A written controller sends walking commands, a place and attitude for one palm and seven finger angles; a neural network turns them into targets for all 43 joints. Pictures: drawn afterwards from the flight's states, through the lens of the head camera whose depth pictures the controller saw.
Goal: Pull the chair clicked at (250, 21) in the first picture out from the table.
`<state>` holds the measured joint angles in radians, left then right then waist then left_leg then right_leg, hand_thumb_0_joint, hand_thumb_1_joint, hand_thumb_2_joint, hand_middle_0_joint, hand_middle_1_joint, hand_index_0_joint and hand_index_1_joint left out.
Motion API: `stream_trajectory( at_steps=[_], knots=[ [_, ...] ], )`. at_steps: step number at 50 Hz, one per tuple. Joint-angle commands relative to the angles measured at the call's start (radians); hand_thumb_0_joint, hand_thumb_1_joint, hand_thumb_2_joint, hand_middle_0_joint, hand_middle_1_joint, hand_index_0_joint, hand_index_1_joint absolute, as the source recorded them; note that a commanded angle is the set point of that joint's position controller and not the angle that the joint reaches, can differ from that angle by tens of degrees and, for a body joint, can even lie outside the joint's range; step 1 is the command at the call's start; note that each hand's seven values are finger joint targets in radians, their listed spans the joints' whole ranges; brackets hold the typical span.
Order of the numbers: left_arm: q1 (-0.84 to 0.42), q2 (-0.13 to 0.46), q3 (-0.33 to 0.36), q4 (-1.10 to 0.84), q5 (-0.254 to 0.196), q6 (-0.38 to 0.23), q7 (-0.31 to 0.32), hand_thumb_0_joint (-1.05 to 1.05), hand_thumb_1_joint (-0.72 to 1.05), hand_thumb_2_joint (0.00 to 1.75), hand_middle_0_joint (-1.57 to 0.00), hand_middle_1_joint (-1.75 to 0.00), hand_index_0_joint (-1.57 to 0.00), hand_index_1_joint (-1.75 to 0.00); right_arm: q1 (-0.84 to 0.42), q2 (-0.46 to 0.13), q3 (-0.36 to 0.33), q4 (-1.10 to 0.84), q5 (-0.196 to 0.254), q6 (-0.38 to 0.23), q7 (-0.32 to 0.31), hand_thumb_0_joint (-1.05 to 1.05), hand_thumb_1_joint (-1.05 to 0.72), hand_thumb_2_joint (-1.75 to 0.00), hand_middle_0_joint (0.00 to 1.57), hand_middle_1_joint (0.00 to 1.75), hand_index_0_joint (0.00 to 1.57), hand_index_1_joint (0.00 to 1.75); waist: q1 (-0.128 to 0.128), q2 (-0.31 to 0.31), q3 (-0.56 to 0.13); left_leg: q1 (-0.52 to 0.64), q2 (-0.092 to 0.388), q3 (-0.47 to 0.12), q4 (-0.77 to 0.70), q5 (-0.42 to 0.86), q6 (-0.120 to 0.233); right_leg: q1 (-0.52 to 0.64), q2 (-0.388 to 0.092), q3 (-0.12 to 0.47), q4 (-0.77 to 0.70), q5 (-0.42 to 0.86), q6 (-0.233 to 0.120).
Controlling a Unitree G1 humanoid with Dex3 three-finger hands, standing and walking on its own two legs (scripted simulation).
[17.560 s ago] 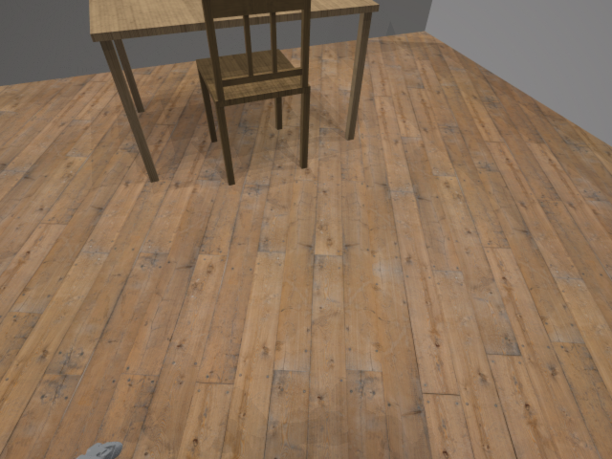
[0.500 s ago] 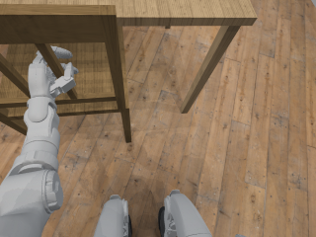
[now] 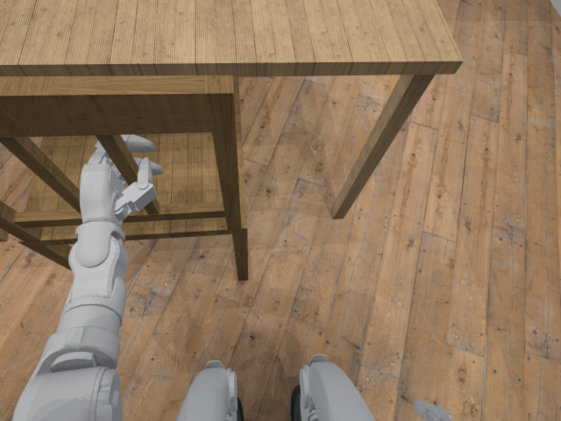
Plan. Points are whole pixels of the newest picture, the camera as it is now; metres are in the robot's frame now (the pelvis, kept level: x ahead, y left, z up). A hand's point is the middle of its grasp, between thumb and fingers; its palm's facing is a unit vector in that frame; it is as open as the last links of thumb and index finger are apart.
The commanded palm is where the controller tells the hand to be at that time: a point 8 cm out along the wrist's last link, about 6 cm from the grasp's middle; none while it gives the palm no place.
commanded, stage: hook a spindle and tug to test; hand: left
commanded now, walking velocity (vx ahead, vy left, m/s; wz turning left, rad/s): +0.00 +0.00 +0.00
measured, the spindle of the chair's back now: (56, 180) +0.45 +0.31 -0.01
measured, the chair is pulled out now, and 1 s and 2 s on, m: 0.03 0.17 0.31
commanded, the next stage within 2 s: step backward, pulling the chair out in 0.08 s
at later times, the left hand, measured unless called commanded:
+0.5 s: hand (153, 202) +0.40 +0.16 +0.02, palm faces +0.13 -0.99 -0.12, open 5.0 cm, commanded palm +0.39 +0.21 +0.02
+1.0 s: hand (183, 267) +0.31 +0.11 +0.02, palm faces +0.06 -0.98 -0.16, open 5.1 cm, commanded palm +0.31 +0.17 +0.03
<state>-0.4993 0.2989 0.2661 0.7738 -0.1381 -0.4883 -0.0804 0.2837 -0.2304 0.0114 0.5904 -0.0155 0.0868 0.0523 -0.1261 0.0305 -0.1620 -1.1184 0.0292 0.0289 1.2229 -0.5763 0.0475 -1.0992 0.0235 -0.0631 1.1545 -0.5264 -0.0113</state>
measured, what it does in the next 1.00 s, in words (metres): rises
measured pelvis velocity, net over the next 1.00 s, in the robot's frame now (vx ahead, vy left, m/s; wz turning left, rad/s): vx -0.06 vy -0.03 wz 0.02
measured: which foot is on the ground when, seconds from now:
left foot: down 0.00-1.00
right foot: down 0.00-1.00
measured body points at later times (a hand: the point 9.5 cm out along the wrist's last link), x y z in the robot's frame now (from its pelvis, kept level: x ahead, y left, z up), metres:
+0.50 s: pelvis +0.00 +0.00 +0.08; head +0.10 +0.02 +0.51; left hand +0.39 +0.21 +0.03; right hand +0.06 -0.26 -0.04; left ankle -0.01 +0.08 -0.63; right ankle +0.00 -0.12 -0.63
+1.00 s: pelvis -0.06 -0.03 +0.08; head +0.03 -0.04 +0.52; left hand +0.31 +0.17 +0.04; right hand -0.01 -0.28 -0.05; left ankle -0.01 +0.08 -0.63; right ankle +0.00 -0.12 -0.63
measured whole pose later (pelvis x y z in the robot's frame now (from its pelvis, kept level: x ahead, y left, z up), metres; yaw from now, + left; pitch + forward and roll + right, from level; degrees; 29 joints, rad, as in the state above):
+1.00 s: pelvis -0.06 -0.03 +0.08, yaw +1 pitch +8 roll +0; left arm -0.55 0.20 0.09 1.14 -0.08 -0.25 0.09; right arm 0.27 -0.23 0.02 0.73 0.07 0.02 -0.11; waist -0.09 0.03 0.06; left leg -0.56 0.02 0.04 0.65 -0.23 0.01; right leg -0.56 0.03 -0.05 0.62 -0.20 -0.04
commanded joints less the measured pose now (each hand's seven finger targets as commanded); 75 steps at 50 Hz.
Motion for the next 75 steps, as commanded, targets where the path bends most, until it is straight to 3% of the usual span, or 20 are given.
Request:
stream_trajectory(
  at_steps=[1,9,10,11,13,16,18,22,26,33,45,52,55,58,60,64,66,68,70,75],
  knots=[
    [-0.267,0.116,-0.007,-0.233,0.008,-0.093,-0.011,0.00,0.90,0.90,-0.50,-1.45,-0.50,-1.45,0.123,-0.169,-0.068,-0.053,-0.005,-0.030,-0.018,0.00,-0.90,-0.90,0.20,0.30,0.20,0.30,0.001,0.110,-0.490,0.438,0.013,-0.099,-0.105,0.686,-0.055,0.189,0.011,0.014,-0.067,0.450,-0.012],
    [-0.396,0.149,0.007,-0.201,0.011,-0.103,-0.016,0.00,0.90,0.90,-0.50,-1.45,-0.50,-1.45,0.105,-0.171,-0.061,-0.031,-0.007,-0.048,-0.035,0.00,-0.90,-0.90,0.20,0.30,0.20,0.30,-0.020,0.097,-0.480,0.380,0.000,-0.094,-0.084,0.587,-0.048,0.179,0.005,0.025,-0.052,0.427,-0.013],
    [-0.510,0.418,0.035,-0.386,0.120,0.022,0.080,0.00,0.90,0.90,-0.50,-1.45,-0.50,-1.45,0.114,-0.160,-0.056,-0.130,0.052,0.013,-0.063,0.00,-0.90,-0.90,0.20,0.30,0.20,0.30,0.067,0.177,-0.763,0.674,0.004,-0.062,-0.291,0.521,-0.034,0.630,-0.068,0.115,-0.247,0.499,-0.036],
    [-0.520,0.345,-0.003,-0.428,0.113,0.090,0.120,0.00,0.90,0.90,-0.50,-1.45,-0.50,-1.45,0.132,-0.140,-0.063,-0.156,0.067,0.017,-0.094,0.00,-0.90,-0.90,0.20,0.30,0.20,0.30,0.037,0.200,-0.726,0.732,-0.007,-0.053,-0.335,0.560,-0.028,0.676,-0.065,0.110,-0.297,0.637,-0.030],
    [-0.358,0.269,-0.040,-0.338,0.113,0.180,0.149,0.00,0.90,0.90,-0.50,-1.45,-0.50,-1.45,0.118,-0.139,-0.051,-0.152,0.072,0.026,-0.121,0.00,-0.90,-0.90,0.20,0.30,0.20,0.30,0.035,0.195,-0.625,0.722,0.006,-0.071,-0.359,0.640,-0.029,0.632,-0.073,0.099,-0.309,0.718,-0.024],
    [-0.231,0.160,-0.114,-0.094,0.119,0.277,0.177,0.00,0.90,0.90,-0.50,-1.45,-0.50,-1.45,0.112,-0.149,-0.037,-0.106,0.074,0.053,-0.145,0.00,-0.90,-0.90,0.20,0.30,0.20,0.30,0.024,0.028,-0.371,0.593,0.057,-0.107,-0.443,0.579,-0.006,0.648,-0.085,0.085,-0.373,0.654,0.002],
    [-0.308,0.172,-0.118,0.002,0.128,0.279,0.199,0.00,0.90,0.90,-0.50,-1.45,-0.50,-1.45,0.132,-0.165,-0.034,-0.073,0.068,0.055,-0.150,0.00,-0.90,-0.90,0.20,0.30,0.20,0.30,0.015,0.007,-0.339,0.607,0.072,-0.110,-0.479,0.642,-0.012,0.696,-0.109,0.096,-0.410,0.745,0.010],
    [-0.423,0.191,-0.124,0.108,0.136,0.243,0.205,0.00,0.90,0.90,-0.50,-1.45,-0.50,-1.45,0.144,-0.175,-0.042,-0.022,0.061,0.040,-0.160,0.00,-0.90,-0.90,0.20,0.30,0.20,0.30,0.024,0.149,-0.303,0.725,0.107,-0.124,-0.527,0.829,-0.015,0.688,-0.126,0.107,-0.453,0.784,0.015],
    [-0.405,0.116,-0.172,0.148,0.124,0.225,0.182,0.00,0.90,0.90,-0.50,-1.45,-0.50,-1.45,0.140,-0.169,-0.049,0.010,0.061,0.019,-0.162,0.00,-0.90,-0.90,0.20,0.30,0.20,0.30,0.040,0.224,-0.304,0.839,0.148,-0.170,-0.566,0.964,-0.012,0.660,-0.103,0.106,-0.478,0.615,0.009],
    [-0.339,0.107,-0.171,0.120,0.116,0.210,0.163,0.00,0.90,0.90,-0.50,-1.45,-0.50,-1.45,0.114,-0.173,-0.060,0.017,0.063,-0.015,-0.172,0.00,-0.90,-0.90,0.20,0.30,0.20,0.30,0.053,0.148,-0.315,0.881,0.177,-0.184,-0.620,0.977,-0.009,0.726,-0.090,0.117,-0.509,0.613,0.003],
    [-0.404,0.121,-0.188,0.160,0.109,0.191,0.179,0.00,0.90,0.90,-0.50,-1.45,-0.50,-1.45,0.069,-0.164,-0.055,0.070,0.078,-0.083,-0.186,0.00,-0.90,-0.90,0.20,0.30,0.20,0.30,0.059,0.083,-0.241,0.725,0.151,-0.145,-0.674,0.510,-0.001,0.795,-0.129,0.158,-0.567,0.487,0.001],
    [-0.403,0.159,-0.190,0.191,0.098,0.202,0.212,0.00,0.90,0.90,-0.50,-1.45,-0.50,-1.45,0.048,-0.180,-0.055,0.084,0.096,-0.119,-0.178,0.00,-0.90,-0.90,0.20,0.30,0.20,0.30,0.061,-0.075,-0.181,0.728,-0.003,-0.069,-0.492,0.138,-0.052,0.778,-0.327,0.370,-0.843,0.277,-0.037],
    [-0.388,0.105,-0.224,0.168,0.095,0.212,0.208,0.00,0.90,0.90,-0.50,-1.45,-0.50,-1.45,0.018,-0.178,-0.045,0.096,0.097,-0.132,-0.178,0.00,-0.90,-0.90,0.20,0.30,0.20,0.30,0.075,-0.080,-0.191,0.717,-0.006,-0.087,-0.476,0.129,-0.054,0.867,-0.355,0.323,-0.827,0.434,-0.057],
    [-0.396,0.075,-0.247,0.152,0.090,0.226,0.205,0.00,0.90,0.90,-0.50,-1.45,-0.50,-1.45,0.028,-0.188,-0.040,0.122,0.095,-0.141,-0.188,0.00,-0.90,-0.90,0.20,0.30,0.20,0.30,0.052,-0.090,-0.210,0.790,0.014,-0.102,-0.626,0.285,-0.049,0.881,-0.299,0.210,-0.744,0.565,-0.039],
    [-0.388,0.039,-0.275,0.137,0.088,0.221,0.200,0.00,0.90,0.90,-0.50,-1.45,-0.50,-1.45,0.015,-0.196,-0.039,0.108,0.093,-0.144,-0.199,0.00,-0.90,-0.90,0.20,0.30,0.20,0.30,0.062,-0.029,-0.182,0.787,0.076,-0.156,-0.740,0.471,-0.022,0.852,-0.183,0.126,-0.657,0.514,0.014],
    [-0.438,-0.054,-0.341,0.095,0.068,0.219,0.183,0.00,0.90,0.90,-0.50,-1.45,-0.50,-1.45,-0.034,-0.165,-0.024,0.054,0.092,-0.150,-0.197,0.00,-0.90,-0.90,0.20,0.30,0.20,0.30,0.083,0.139,-0.133,0.760,0.205,-0.244,-0.874,0.243,0.043,0.768,-0.079,0.076,-0.469,0.137,0.008],
    [-0.438,-0.043,-0.315,0.093,0.075,0.218,0.181,0.00,0.90,0.90,-0.50,-1.45,-0.50,-1.45,-0.034,-0.160,-0.028,0.063,0.073,-0.151,-0.202,0.00,-0.90,-0.90,0.20,0.30,0.20,0.30,0.093,0.167,-0.128,0.796,0.253,-0.292,-0.863,0.382,0.062,0.725,-0.071,0.082,-0.369,0.138,0.000],
    [-0.425,-0.025,-0.295,0.094,0.085,0.210,0.181,0.00,0.90,0.90,-0.50,-1.45,-0.50,-1.45,0.003,-0.160,-0.038,0.085,0.058,-0.158,-0.201,0.00,-0.90,-0.90,0.20,0.30,0.20,0.30,0.078,0.108,-0.176,0.940,0.267,-0.261,-0.776,0.668,0.070,0.705,-0.063,0.086,-0.407,0.182,0.012],
    [-0.423,-0.030,-0.287,0.122,0.099,0.204,0.177,0.00,0.90,0.90,-0.50,-1.45,-0.50,-1.45,0.014,-0.156,-0.044,0.097,0.050,-0.170,-0.192,0.00,-0.90,-0.90,0.20,0.30,0.20,0.30,0.072,0.085,-0.170,0.964,0.261,-0.236,-0.727,0.767,0.063,0.730,-0.065,0.090,-0.466,0.234,0.013],
    [-0.410,0.013,-0.254,0.147,0.116,0.203,0.177,0.00,0.90,0.90,-0.50,-1.45,-0.50,-1.45,-0.034,-0.155,-0.048,0.111,0.043,-0.173,-0.184,0.00,-0.90,-0.90,0.20,0.30,0.20,0.30,0.091,0.111,-0.100,0.750,0.228,-0.189,-0.723,0.516,0.028,0.831,-0.086,0.111,-0.529,0.298,0.001]
  ],
)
